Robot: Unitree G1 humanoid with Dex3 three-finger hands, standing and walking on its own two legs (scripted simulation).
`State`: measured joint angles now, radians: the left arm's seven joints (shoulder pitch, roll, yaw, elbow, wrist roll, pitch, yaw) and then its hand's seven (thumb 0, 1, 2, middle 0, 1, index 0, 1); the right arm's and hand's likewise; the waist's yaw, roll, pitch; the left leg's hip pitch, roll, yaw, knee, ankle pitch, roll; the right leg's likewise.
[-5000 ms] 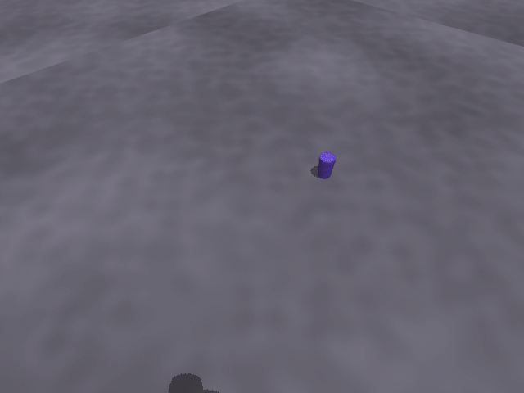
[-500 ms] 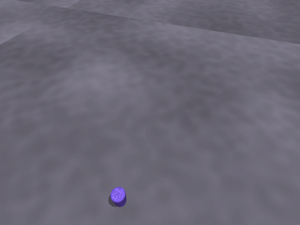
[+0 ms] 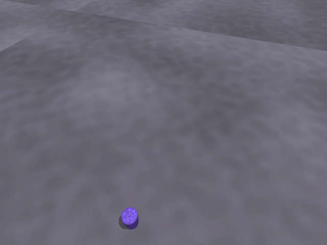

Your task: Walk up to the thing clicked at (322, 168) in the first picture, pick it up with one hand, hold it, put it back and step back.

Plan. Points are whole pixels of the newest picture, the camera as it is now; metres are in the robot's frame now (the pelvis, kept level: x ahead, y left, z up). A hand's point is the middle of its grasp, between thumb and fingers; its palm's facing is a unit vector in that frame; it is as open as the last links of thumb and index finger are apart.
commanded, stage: stand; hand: left
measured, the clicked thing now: (131, 219) +0.39 +0.20 -0.72
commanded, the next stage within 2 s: none
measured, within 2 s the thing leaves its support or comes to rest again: neither
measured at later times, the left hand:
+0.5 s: hand out of the picture +0.09 +0.25 -0.15, palm faces +0.00 -0.94 -0.35, open 7.4 cm
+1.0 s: hand out of the picture +0.09 +0.25 -0.15, palm faces +0.01 -0.94 -0.35, open 7.4 cm
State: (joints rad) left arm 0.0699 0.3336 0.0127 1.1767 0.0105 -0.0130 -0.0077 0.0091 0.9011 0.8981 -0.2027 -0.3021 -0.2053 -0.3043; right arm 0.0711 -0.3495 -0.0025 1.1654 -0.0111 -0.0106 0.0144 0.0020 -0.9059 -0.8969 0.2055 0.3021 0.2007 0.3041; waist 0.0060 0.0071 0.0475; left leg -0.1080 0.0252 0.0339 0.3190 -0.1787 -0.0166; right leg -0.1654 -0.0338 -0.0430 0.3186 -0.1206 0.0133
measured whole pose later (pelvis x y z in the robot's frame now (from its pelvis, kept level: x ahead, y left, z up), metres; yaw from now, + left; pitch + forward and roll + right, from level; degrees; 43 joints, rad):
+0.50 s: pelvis +0.02 -0.01 +0.00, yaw +1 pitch -2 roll +0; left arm 0.09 0.34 0.01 1.16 0.01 -0.02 0.00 0.01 0.90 0.90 -0.20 -0.30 -0.21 -0.30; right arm 0.10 -0.36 0.00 1.14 -0.01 -0.01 0.01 0.00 -0.91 -0.90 0.21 0.30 0.20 0.30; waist 0.00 0.01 0.04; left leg -0.08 0.03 0.01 0.31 -0.20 -0.03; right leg -0.14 -0.03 -0.06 0.31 -0.15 0.01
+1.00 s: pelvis +0.02 -0.01 +0.00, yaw +1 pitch -2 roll +0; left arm 0.09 0.35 0.01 1.16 0.01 -0.02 0.00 0.01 0.90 0.90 -0.20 -0.30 -0.21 -0.30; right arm 0.10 -0.35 0.01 1.14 -0.01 -0.01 0.01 0.00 -0.91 -0.90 0.21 0.30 0.20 0.30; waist 0.00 0.01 0.04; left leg -0.07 0.04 0.01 0.30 -0.20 -0.03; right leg -0.12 -0.02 -0.07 0.31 -0.16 0.00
